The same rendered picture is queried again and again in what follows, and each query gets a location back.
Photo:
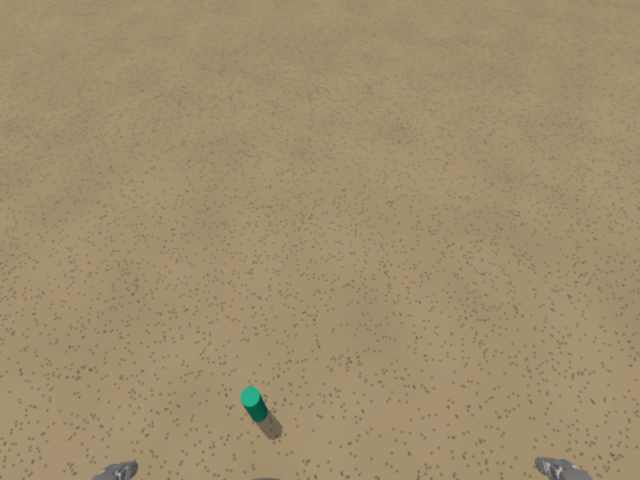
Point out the right robot hand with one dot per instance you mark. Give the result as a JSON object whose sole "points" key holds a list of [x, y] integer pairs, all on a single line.
{"points": [[560, 469]]}

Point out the left robot hand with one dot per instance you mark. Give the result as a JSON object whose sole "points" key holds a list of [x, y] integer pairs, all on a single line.
{"points": [[122, 471]]}

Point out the can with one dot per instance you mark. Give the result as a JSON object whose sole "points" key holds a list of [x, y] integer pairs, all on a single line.
{"points": [[254, 404]]}

